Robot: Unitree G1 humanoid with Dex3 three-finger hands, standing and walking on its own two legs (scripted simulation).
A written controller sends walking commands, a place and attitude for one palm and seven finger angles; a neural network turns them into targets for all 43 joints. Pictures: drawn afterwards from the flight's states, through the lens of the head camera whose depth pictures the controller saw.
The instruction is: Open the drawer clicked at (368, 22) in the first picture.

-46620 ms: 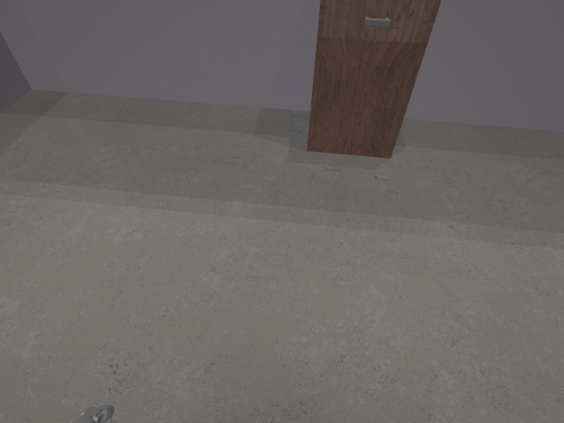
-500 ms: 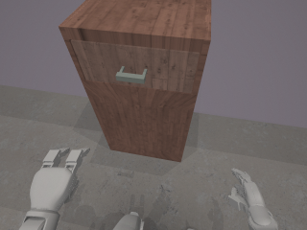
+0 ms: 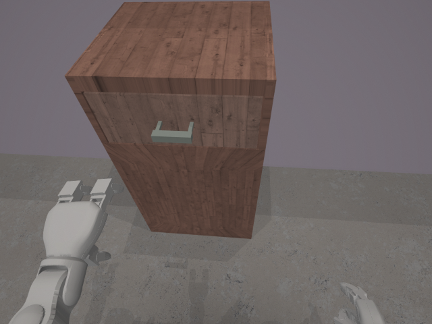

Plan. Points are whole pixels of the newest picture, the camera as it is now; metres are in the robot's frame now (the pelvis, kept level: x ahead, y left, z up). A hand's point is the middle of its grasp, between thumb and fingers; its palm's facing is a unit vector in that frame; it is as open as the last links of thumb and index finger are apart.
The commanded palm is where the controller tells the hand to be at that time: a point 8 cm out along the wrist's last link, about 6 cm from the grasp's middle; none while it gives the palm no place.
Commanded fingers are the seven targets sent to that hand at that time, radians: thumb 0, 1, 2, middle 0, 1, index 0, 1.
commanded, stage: raise the hand with hooked fingers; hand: left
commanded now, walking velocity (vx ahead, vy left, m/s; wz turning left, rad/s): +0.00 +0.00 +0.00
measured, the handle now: (173, 130) +0.56 +0.18 +0.00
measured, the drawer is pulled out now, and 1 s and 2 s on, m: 0.00 0.00 0.00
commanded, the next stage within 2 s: move the hooked fingers above the handle in 0.82 s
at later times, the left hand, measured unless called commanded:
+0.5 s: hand (86, 182) +0.31 +0.26 +0.11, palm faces +0.05 -0.07 -1.00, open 13.8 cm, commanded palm +0.28 +0.25 +0.16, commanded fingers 0.00 -0.50 0.30 -0.30 -1.20 -0.30 -1.20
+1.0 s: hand (101, 193) +0.30 +0.23 +0.10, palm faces +0.02 -0.08 -1.00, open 13.8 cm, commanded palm +0.28 +0.23 +0.16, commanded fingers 0.00 -0.50 0.30 -0.30 -1.20 -0.30 -1.20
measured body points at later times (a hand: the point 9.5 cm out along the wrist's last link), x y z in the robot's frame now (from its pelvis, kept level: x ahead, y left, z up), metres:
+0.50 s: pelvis +0.00 +0.01 +0.02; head +0.01 -0.02 +0.47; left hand +0.30 +0.26 +0.17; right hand +0.19 -0.20 -0.09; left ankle +0.01 +0.12 -0.71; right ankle -0.02 -0.11 -0.71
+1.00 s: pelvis -0.01 -0.01 +0.02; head +0.00 -0.05 +0.47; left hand +0.29 +0.23 +0.16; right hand +0.18 -0.23 -0.09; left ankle +0.01 +0.12 -0.71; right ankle -0.02 -0.11 -0.71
